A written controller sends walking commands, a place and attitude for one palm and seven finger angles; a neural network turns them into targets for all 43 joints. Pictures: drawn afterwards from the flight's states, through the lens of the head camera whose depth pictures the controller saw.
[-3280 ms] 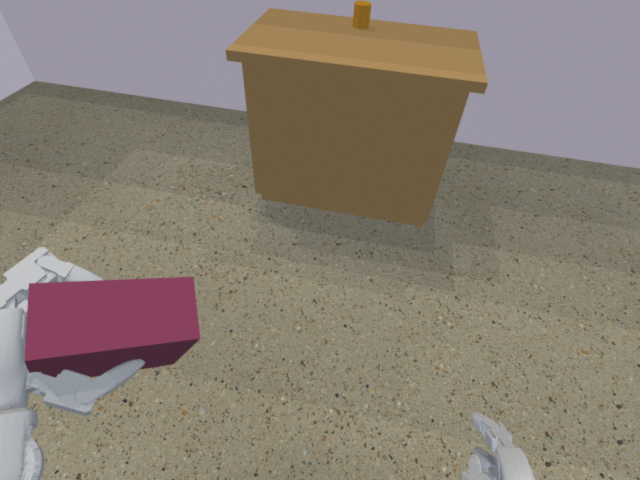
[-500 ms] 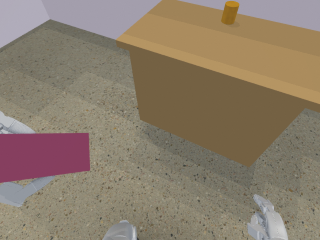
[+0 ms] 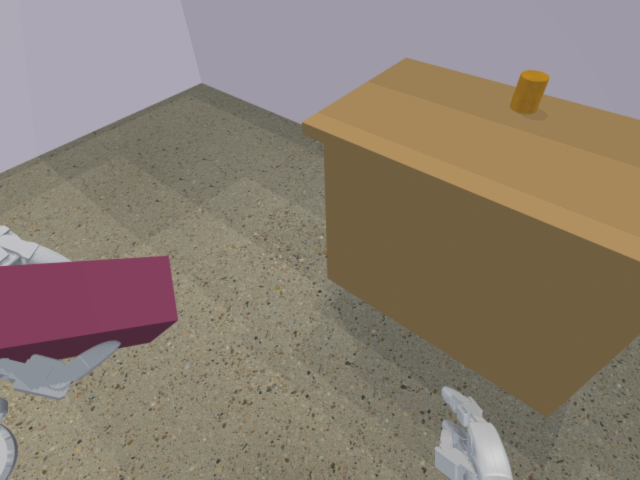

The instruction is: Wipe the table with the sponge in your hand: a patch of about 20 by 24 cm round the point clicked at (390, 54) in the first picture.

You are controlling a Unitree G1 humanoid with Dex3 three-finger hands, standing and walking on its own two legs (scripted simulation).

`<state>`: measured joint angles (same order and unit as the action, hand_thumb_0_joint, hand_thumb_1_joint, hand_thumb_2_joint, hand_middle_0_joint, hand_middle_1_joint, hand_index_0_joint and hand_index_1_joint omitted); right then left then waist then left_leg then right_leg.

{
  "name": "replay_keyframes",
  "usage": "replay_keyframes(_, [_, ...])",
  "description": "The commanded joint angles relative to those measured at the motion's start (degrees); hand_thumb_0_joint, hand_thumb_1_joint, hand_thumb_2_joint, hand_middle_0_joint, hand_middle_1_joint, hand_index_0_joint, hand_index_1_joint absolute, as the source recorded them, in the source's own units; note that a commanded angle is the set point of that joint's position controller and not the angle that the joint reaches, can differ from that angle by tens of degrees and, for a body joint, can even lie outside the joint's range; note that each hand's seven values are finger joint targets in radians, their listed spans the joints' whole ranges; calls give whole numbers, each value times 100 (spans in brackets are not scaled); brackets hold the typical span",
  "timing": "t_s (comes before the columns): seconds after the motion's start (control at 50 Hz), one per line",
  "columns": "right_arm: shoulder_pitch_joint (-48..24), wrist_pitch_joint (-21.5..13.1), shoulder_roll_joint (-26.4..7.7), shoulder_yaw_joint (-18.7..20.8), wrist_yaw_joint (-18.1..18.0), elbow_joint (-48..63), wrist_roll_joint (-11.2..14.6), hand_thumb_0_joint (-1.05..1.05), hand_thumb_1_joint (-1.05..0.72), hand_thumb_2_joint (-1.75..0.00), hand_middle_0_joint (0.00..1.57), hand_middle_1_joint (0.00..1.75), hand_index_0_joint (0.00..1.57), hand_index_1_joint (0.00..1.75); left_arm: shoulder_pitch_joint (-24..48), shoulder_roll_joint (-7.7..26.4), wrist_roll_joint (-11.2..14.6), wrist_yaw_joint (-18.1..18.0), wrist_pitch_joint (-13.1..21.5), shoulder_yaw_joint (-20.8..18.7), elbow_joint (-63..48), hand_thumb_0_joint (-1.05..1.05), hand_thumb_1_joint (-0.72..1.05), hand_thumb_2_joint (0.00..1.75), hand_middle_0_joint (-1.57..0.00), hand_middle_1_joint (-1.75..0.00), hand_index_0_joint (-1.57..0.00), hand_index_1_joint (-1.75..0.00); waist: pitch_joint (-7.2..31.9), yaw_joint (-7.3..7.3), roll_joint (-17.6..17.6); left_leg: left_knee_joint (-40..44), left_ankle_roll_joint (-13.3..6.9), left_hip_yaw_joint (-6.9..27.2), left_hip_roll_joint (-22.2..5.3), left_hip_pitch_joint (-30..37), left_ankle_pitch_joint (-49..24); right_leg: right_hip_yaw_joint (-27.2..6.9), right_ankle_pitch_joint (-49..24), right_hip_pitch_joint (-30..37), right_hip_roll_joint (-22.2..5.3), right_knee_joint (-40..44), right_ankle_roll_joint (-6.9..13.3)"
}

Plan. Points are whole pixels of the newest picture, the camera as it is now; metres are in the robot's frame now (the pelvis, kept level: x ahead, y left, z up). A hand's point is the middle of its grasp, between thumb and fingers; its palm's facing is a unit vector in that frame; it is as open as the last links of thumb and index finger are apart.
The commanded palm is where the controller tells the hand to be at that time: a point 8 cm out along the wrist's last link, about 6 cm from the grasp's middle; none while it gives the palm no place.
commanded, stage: turn to face it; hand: left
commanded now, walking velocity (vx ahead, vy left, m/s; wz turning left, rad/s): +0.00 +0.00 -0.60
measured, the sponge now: (112, 309) +0.21 +0.23 +0.18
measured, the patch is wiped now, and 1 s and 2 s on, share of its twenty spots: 0.00 0.00 0.00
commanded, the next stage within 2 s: take the last steps up to it in 1.50 s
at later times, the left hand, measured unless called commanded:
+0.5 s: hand (177, 315) +0.21 +0.17 +0.17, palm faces +0.18 -0.89 -0.43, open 10.0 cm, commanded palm +0.17 +0.21 +0.19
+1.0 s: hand (353, 377) +0.18 +0.00 +0.16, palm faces -0.25 -0.82 -0.51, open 10.1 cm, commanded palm +0.16 +0.09 +0.19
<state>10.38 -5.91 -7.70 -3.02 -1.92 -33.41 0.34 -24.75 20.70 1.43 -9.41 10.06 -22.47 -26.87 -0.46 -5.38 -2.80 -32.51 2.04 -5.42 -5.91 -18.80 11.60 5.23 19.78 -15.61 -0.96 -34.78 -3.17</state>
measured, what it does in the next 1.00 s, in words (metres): walks backwards, turning right: left foot, then right foot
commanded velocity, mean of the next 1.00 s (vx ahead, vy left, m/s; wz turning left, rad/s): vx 0.00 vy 0.00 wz -0.60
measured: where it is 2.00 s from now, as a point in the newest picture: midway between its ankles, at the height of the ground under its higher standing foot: outside the picture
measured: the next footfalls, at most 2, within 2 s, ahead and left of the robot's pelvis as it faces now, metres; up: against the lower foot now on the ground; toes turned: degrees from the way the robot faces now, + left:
left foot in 0.48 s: -0.02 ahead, +0.10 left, +0.00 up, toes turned -11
right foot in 0.80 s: -0.09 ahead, -0.18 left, +0.00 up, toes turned -32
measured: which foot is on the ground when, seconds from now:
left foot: down 0.00-0.02, up 0.04-0.46, down 0.48-0.82, up 0.84-1.00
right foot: down 0.00-0.50, up 0.52-0.78, down 0.80-1.00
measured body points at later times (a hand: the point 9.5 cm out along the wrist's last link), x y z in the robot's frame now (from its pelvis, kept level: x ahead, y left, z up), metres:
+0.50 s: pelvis -0.06 -0.02 +0.00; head -0.03 -0.02 +0.45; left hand +0.20 +0.22 +0.20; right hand +0.04 -0.31 -0.08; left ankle -0.06 +0.11 -0.73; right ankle +0.02 -0.10 -0.73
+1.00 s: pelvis -0.13 -0.05 +0.00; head -0.08 -0.10 +0.45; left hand +0.19 +0.05 +0.19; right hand -0.13 -0.35 -0.10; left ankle -0.07 +0.08 -0.66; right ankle -0.13 -0.16 -0.73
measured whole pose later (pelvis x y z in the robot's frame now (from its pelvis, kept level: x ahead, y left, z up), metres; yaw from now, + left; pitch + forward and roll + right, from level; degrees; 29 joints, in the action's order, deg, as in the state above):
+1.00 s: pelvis -0.13 -0.05 +0.00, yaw -34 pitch +0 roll +1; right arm 7.0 1.8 -13.8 1.3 -0.2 -31.5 0.2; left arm -31.5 23.2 2.4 -7.2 11.3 -21.7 -35.1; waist -9.1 2.0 0.1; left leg -62.9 5.2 -1.6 -4.7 -27.6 26.8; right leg -0.6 10.6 -21.3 3.0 -31.7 3.2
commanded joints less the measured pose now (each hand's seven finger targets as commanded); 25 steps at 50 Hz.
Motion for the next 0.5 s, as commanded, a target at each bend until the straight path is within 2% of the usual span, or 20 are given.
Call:
replay_keyframes(0.0, [-415, -231, -828, 410, -138, 802, 29, 0, -90, -90, 20, 30, 20, 30, 1708, 960, -106, 26, 129, 143, -752, 0, 10, 130, -120, -160, -120, -160, 133, 437, 1962, -2006, 69, 58, 293, -1038, 2207, -3037, -1574, 63, -1773, 2072, 976])
replay_keyframes(0.02, [-560, -279, -878, 380, -140, 752, -17, 0, -90, -90, 20, 30, 20, 30, 1968, 959, -27, -3, 121, 116, -889, 0, 10, 130, -120, -160, -120, -160, 113, 410, 1747, -2762, 119, 472, 256, -951, 2048, -3093, -1564, -266, -2032, 2217, 1117])
replay_keyframes(0.04, [-448, -266, -964, 454, -112, 745, 3, 0, -90, -90, 20, 30, 20, 30, 1790, 916, -5, 27, 150, 158, -892, 0, 10, 130, -120, -160, -120, -160, 121, 459, 1830, -3259, 146, 668, 250, -968, 1600, -3067, -1198, -271, -1780, 2219, 979])
replay_keyframes(0.08, [-605, -112, -880, 374, -121, 774, -14, 0, -90, -90, 20, 30, 20, 30, 1239, 1077, 48, 31, 304, -107, -1320, 0, 10, 130, -120, -160, -120, -160, 181, 413, 982, -3692, 251, 677, 229, -1240, 1051, -2491, -1596, 60, -1431, 1857, 1072])
replay_keyframes(0.1, [-662, -24, -877, 359, -101, 752, -32, 0, -90, -90, 20, 30, 20, 30, 1180, 1225, 74, 21, 398, -318, -1575, 0, 10, 130, -120, -160, -120, -160, 406, 414, 572, -3557, 285, 642, 242, -1219, 987, -2207, -1677, 203, -1337, 1712, 1046])
replay_keyframes(0.12, [-579, 42, -866, 377, -98, 742, -47, 0, -90, -90, 20, 30, 20, 30, 746, 1308, 89, 9, 474, -479, -1537, 0, 10, 130, -120, -160, -120, -160, 487, 420, 444, -3367, 277, 583, 253, -1201, 897, -1916, -1710, 419, -1228, 1696, 995])
replay_keyframes(0.16, [-557, 119, -900, 450, -51, 803, -68, 0, -90, -90, 20, 30, 20, 30, 318, 1377, 148, -12, 588, -738, -1639, 0, 10, 130, -120, -160, -120, -160, 752, 387, 432, -2810, 286, 512, 305, -1196, 911, -1956, -1970, 825, -1160, 1692, 1026])
replay_keyframes(0.22, [-535, 205, -938, 562, -25, 940, -56, 0, -90, -90, 20, 30, 20, 30, -448, 1405, 224, -27, 663, -1040, -1384, 0, 10, 130, -120, -160, -120, -160, 1023, 308, 575, -1891, 262, 454, 333, -1029, 1192, -2309, -2300, 1228, -1146, 1651, 1084])
replay_keyframes(0.24, [-532, 219, -966, 574, -5, 990, -34, 0, -90, -90, 20, 30, 20, 30, -526, 1354, 242, -24, 670, -1035, -1378, 0, 10, 130, -120, -160, -120, -160, 1145, 296, 686, -1612, 253, 455, 334, -1022, 1302, -2485, -2504, 1411, -1179, 1614, 1130])
replay_keyframes(0.28, [-463, 277, -1021, 591, 23, 1057, 23, 0, -90, -90, 20, 30, 20, 30, -604, 1221, 249, 0, 629, -967, -1219, 0, 10, 130, -120, -160, -120, -160, 1222, 297, 855, -1244, 209, 450, 362, -839, 1479, -2757, -2428, 1376, -1188, 1659, 1161])
replay_keyframes(0.3, [-481, 307, -1026, 588, 39, 1092, 67, 0, -90, -90, 20, 30, 20, 30, -688, 1058, 256, 15, 580, -847, -1004, 0, 10, 130, -120, -160, -120, -160, 1208, 302, 917, -984, 172, 466, 358, -747, 1606, -2780, -2480, 1429, -1156, 1599, 1155])
replay_keyframes(0.32, [-437, 340, -1061, 587, 46, 1124, 87, 0, -90, -90, 20, 30, 20, 30, -579, 1063, 238, 25, 563, -795, -1098, 0, 10, 130, -120, -160, -120, -160, 1284, 312, 1030, -751, 139, 456, 379, -590, 1611, -2837, -2436, 1402, -1131, 1610, 1171])
replay_keyframes(0.38, [-296, 493, -1166, 596, 50, 1129, 107, 0, -90, -90, 20, 30, 20, 30, -302, 986, 191, 30, 472, -586, -1151, 0, 10, 130, -120, -160, -120, -160, 1223, 406, 1013, 71, 34, 373, 437, 112, 1401, -2857, -1705, 858, -901, 1739, 972])
replay_keyframes(0.42, [-244, 518, -1186, 592, 28, 1139, 86, 0, -90, -90, 20, 30, 20, 30, -71, 1038, 166, 36, 463, -468, -1427, 0, 10, 130, -120, -160, -120, -160, 1179, 470, 699, 953, -93, 328, 233, 1030, 904, -2678, -1261, 218, -612, 1461, 727])
replay_keyframes(0.44, [-228, 522, -1258, 619, 12, 1164, 53, 0, -90, -90, 20, 30, 20, 30, 115, 1055, 147, 51, 506, -407, -1667, 0, 10, 130, -120, -160, -120, -160, 1103, 495, 355, 1273, -288, 661, -182, 1484, 836, -2468, -827, -365, -332, 1070, 569])
replay_keyframes(0.46, [-327, 503, -1341, 635, -13, 1219, -1, 0, -90, -90, 20, 30, 20, 30, 197, 1087, 122, 75, 544, -448, -1767, 0, 10, 130, -120, -160, -120, -160, 753, 451, -423, 1523, -647, 1473, -1048, 1746, 614, -1981, -44, -1344, 187, 340, 346])
replay_keyframes(0.48, [-335, 444, -1290, 635, -25, 1252, 9, 0, -90, -90, 20, 30, 20, 30, 298, 1154, 39, 74, 559, -466, -1944, 0, 10, 130, -120, -160, -120, -160, 645, 383, -1097, 1623, -1017, 1871, -1797, 1639, -266, -1313, 628, -1746, 449, -1032, 180])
